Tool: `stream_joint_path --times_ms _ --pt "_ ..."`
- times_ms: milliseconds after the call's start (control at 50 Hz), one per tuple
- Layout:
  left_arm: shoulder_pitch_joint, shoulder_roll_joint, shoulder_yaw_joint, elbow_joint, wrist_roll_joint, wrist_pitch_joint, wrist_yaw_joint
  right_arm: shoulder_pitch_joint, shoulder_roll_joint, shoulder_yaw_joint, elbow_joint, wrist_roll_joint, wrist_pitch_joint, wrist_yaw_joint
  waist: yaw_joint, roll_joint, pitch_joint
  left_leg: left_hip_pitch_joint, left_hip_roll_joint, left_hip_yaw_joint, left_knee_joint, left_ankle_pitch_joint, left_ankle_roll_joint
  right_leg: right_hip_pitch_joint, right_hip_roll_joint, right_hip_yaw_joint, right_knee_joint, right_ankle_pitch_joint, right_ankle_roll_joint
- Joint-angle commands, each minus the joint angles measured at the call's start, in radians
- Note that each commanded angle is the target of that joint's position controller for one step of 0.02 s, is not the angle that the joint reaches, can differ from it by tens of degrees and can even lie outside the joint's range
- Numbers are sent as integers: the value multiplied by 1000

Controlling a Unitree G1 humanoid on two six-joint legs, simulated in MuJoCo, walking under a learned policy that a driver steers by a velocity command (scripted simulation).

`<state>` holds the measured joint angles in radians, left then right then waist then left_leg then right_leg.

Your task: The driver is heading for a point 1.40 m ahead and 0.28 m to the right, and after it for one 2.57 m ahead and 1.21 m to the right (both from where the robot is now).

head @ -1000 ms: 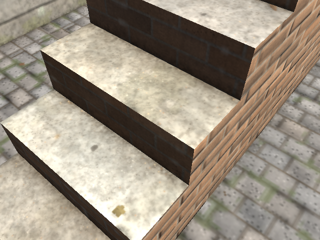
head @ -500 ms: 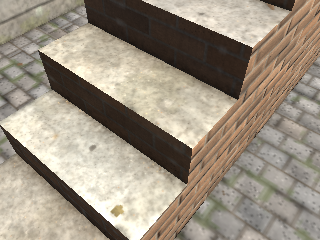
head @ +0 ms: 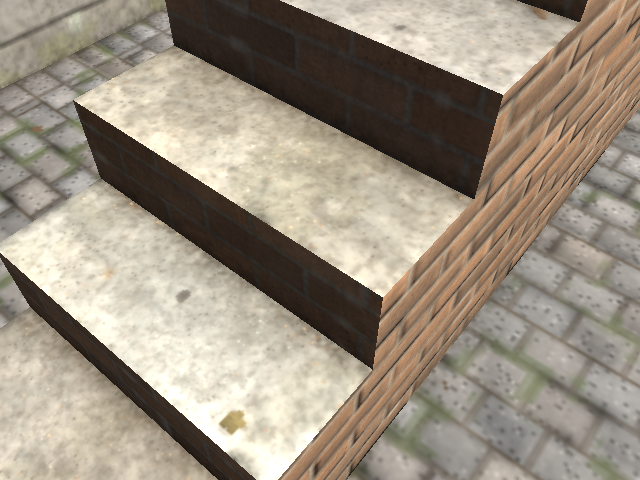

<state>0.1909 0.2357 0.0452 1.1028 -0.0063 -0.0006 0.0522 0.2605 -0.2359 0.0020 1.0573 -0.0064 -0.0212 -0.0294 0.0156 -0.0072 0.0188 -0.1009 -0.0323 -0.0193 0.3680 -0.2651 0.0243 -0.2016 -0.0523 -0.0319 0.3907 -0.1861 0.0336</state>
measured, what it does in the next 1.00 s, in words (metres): stands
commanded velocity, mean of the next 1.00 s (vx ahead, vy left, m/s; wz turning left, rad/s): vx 0.00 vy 0.00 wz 0.00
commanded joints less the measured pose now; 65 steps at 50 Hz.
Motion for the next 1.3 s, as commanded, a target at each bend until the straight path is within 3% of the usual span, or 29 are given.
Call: stream_joint_path --times_ms 20,1300 --pt "25 112 18 -25 0 -6 3 50 -112 -20 -23 0 -7 -3 0 7 2 -78 56 -52 -68 217 3 62 -18 26 -33 151 -33" --pt "58 98 27 -21 -3 -6 7 94 -90 -29 -32 4 -15 -2 0 8 18 -83 59 -48 -70 199 3 57 -16 37 -32 144 -33"
Keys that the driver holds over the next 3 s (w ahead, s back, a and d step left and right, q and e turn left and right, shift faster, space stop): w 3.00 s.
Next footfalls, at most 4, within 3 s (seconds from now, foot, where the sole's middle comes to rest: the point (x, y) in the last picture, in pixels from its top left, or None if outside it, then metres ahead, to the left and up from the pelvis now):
none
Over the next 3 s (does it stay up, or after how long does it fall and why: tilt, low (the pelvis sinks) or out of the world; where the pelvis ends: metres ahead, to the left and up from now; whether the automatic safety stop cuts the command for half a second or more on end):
stays up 0.00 0.00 0.00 its command is cut before an obstacle from the start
